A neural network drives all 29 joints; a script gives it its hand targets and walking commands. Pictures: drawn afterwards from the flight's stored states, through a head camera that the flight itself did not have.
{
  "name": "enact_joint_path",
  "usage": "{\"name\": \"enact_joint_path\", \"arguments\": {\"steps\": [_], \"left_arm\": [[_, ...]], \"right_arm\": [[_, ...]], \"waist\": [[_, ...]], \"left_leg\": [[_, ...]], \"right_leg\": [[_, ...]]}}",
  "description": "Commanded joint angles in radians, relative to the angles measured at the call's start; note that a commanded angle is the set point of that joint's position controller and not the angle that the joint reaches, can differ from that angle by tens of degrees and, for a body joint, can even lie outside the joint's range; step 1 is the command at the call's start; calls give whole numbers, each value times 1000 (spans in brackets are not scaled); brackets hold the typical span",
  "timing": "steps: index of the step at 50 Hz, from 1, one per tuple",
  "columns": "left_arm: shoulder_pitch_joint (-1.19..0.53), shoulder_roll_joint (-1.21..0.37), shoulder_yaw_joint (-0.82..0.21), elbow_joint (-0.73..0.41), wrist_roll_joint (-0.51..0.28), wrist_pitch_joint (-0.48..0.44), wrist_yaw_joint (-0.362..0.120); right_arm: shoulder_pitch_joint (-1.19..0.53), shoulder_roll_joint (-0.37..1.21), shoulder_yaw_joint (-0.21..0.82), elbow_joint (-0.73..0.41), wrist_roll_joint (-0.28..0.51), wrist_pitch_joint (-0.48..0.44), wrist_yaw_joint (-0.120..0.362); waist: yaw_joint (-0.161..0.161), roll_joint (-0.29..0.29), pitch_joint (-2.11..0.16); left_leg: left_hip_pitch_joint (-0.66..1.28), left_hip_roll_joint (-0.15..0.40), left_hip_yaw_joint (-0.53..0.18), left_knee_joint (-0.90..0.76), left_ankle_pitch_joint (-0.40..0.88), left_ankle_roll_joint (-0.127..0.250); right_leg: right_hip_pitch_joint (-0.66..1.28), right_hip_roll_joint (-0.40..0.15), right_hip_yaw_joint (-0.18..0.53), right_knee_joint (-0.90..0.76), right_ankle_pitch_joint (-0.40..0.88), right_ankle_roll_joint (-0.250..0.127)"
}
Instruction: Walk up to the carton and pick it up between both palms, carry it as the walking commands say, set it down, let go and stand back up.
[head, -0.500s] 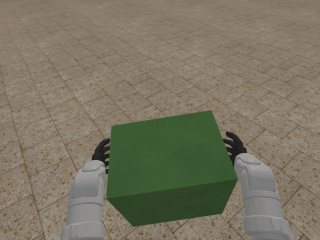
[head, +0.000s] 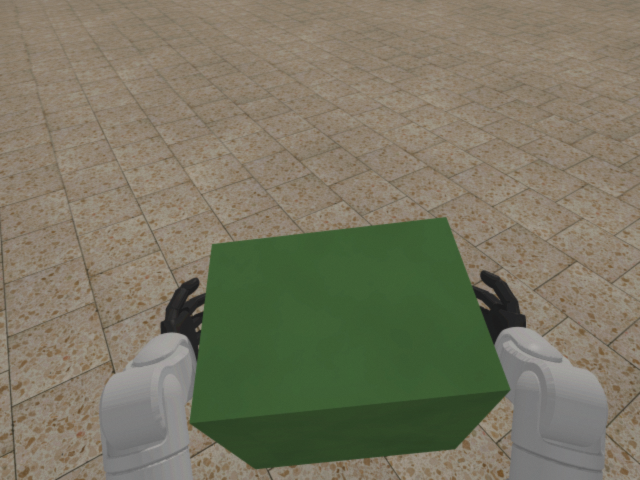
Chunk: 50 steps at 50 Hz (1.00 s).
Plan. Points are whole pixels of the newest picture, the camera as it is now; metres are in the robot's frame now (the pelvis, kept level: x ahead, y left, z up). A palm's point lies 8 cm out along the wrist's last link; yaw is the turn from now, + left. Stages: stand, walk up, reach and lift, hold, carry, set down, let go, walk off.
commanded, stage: carry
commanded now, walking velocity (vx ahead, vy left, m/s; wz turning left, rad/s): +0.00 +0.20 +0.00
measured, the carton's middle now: (342, 354) +0.25 +0.00 +0.05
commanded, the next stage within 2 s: none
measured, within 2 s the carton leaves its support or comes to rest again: neither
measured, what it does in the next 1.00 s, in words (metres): steps to the left: left foot, then right foot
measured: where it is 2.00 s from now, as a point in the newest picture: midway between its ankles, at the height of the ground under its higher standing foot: outside the picture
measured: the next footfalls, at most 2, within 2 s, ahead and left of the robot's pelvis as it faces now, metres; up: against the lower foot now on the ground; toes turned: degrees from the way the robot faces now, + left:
left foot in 0.06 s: +0.07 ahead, +0.06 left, +0.00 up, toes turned +3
right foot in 0.42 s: +0.01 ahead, -0.09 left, +0.00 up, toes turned -4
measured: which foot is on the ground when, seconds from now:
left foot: up 0.00-0.04, down 0.06-0.42, up 0.44-0.56, down 0.58-0.94, up 0.96-1.00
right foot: down 0.00-0.08, up 0.10-0.40, down 0.42-0.58, up 0.60-0.90, down 0.92-1.00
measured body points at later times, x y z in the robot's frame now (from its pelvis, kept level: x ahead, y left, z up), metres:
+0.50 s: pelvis -0.06 +0.08 +0.00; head -0.13 +0.08 +0.45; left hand +0.17 +0.26 +0.10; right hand +0.18 -0.09 +0.10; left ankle -0.03 +0.11 -0.68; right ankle -0.03 -0.09 -0.72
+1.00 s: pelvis -0.12 +0.15 +0.00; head -0.18 +0.15 +0.45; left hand +0.11 +0.34 +0.09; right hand +0.13 -0.01 +0.09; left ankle -0.04 +0.18 -0.71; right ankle -0.10 +0.00 -0.72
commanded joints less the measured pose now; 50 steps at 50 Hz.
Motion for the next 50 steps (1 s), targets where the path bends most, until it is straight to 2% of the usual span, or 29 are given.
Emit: {"name": "enact_joint_path", "arguments": {"steps": [1,2,4,5,8,9,12,14,17,19,20,21,22,23,24,25,27,28,29,31,33,38,42,44,45,46,47,48,50], "left_arm": [[-430,-761,-761,-173,-272,3,-52],[-466,-765,-765,-178,-270,2,-50],[-461,-766,-766,-186,-270,4,-45],[-475,-755,-765,-180,-274,4,-43],[-498,-777,-771,-169,-292,-2,-53],[-501,-789,-775,-169,-296,-5,-57],[-487,-789,-779,-144,-294,-7,-55],[-498,-780,-790,-158,-298,-8,-52],[-477,-760,-788,-155,-286,-9,-50],[-405,-733,-768,-125,-266,-8,-52],[-421,-735,-755,-129,-275,-18,-54],[-438,-749,-745,-124,-278,-18,-62],[-406,-775,-744,-89,-271,-18,-68],[-423,-778,-740,-93,-265,-21,-69],[-464,-766,-742,-103,-265,-19,-68],[-489,-751,-751,-120,-269,-16,-67],[-502,-760,-777,-149,-273,-20,-64],[-481,-759,-767,-146,-266,-21,-62],[-453,-759,-759,-144,-265,-15,-62],[-474,-775,-762,-164,-279,-24,-64],[-494,-807,-787,-176,-305,-33,-77],[-506,-830,-801,-162,-314,-32,-83],[-488,-807,-798,-169,-317,-30,-84],[-448,-797,-779,-155,-304,-28,-85],[-423,-791,-767,-151,-305,-30,-89],[-416,-784,-752,-144,-304,-34,-93],[-447,-801,-750,-140,-308,-39,-96],[-437,-834,-764,-134,-303,-43,-96],[-451,-821,-764,-135,-297,-38,-97]], "right_arm": [[-428,677,750,-137,262,11,84],[-433,693,752,-114,265,12,87],[-429,677,756,-116,263,13,86],[-417,675,748,-92,257,16,87],[-429,691,729,-107,251,13,92],[-424,703,732,-113,251,9,91],[-411,693,716,-94,243,6,92],[-416,691,712,-92,242,4,94],[-420,681,713,-87,240,5,94],[-416,656,731,-84,232,8,86],[-433,656,745,-94,234,4,83],[-439,668,757,-99,235,4,83],[-479,691,760,-91,233,-1,90],[-490,701,760,-76,232,-5,93],[-489,699,734,-56,226,-9,93],[-478,692,724,-38,235,-4,97],[-431,715,748,-31,245,0,100],[-436,720,752,-47,253,1,101],[-414,700,747,-46,252,2,100],[-463,721,764,-100,268,-7,98],[-446,751,765,-118,260,-13,97],[-429,752,756,-101,250,-14,101],[-427,746,766,-108,246,-11,96],[-450,741,785,-122,249,-6,88],[-449,732,794,-127,245,-6,84],[-461,727,797,-134,243,-6,81],[-485,729,812,-149,249,-5,81],[-498,756,818,-153,256,-8,91],[-528,760,810,-134,269,-11,97]], "waist": [[-15,-193,-256],[-33,-130,-239],[-15,240,-249],[-2,205,-251],[5,101,-246],[7,78,-241],[11,111,-258],[17,141,-252],[36,212,-263],[77,135,-282],[76,-186,-304],[37,-426,-286],[24,-298,-156],[12,-186,-119],[-4,-144,-95],[-15,-196,-106],[-26,-146,-141],[-17,-21,-171],[-8,205,-185],[15,155,-219],[8,75,-254],[10,138,-210],[15,130,-227],[38,97,-247],[49,35,-253],[54,-146,-259],[27,-381,-212],[16,-344,-138],[8,-221,-90]], "left_leg": [[73,163,-149,-35,-139,-46],[187,159,-172,-199,-85,-28],[294,336,-435,-402,292,13],[296,350,-386,-360,459,48],[204,315,-326,-420,216,18],[212,301,-299,-423,221,6],[212,285,-277,-458,146,-32],[201,266,-257,-517,96,-90],[146,207,-134,-573,262,-261],[21,115,13,-434,379,-390],[-43,48,46,-58,102,-359],[-132,100,-95,387,-200,-266],[-229,174,-243,500,-211,-160],[-173,188,-273,474,-206,-124],[-110,215,-245,271,-145,-104],[16,201,-183,15,-134,-75],[210,133,-143,-268,-83,-68],[272,196,-248,-390,-69,-60],[292,349,-402,-440,130,-31],[220,376,-314,-409,147,21],[209,349,-268,-430,126,17],[147,314,-228,-496,-67,-11],[132,293,-202,-534,-64,-37],[120,239,-118,-521,-16,-110],[52,193,-61,-452,31,-159],[-86,119,8,-273,66,-216],[-171,109,-11,20,-90,-183],[-152,171,-122,115,-58,-133],[-8,173,-112,43,-64,-101]], "right_leg": [[-76,-385,279,-221,-6,-161],[-155,-260,157,-131,-140,-89],[-299,12,-97,227,-239,-6],[-287,4,-82,306,-302,-11],[-245,-13,-55,392,-261,-28],[-241,-14,-59,389,-244,-29],[-192,-10,-68,357,-211,-28],[-137,7,-93,290,-199,-33],[76,26,-183,7,-236,-52],[388,10,-206,-373,-166,-90],[423,-215,90,-426,-114,-153],[220,-584,567,-374,-133,-289],[64,-566,531,-373,-180,-308],[-71,-535,473,-383,-299,-255],[-109,-445,316,-360,-243,-181],[-148,-377,192,-322,-216,-118],[-177,-219,61,-107,-149,-44],[-228,-140,-5,38,-89,-16],[-320,-55,-99,198,-223,11],[-259,-48,-57,375,-302,-8],[-217,-46,-68,397,-256,-21],[-183,-48,-76,359,-209,-37],[-44,-31,-102,106,-218,-47],[123,-14,-145,-187,-158,-66],[258,-72,-69,-319,-143,-91],[371,-236,188,-387,-186,-129],[240,-457,472,-367,-137,-209],[65,-511,467,-369,-99,-257],[-106,-419,293,-372,-133,-179]]}}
